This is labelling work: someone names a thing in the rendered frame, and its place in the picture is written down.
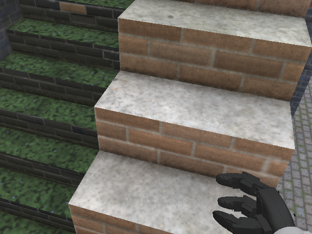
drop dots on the right robot hand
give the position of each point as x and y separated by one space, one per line
265 215

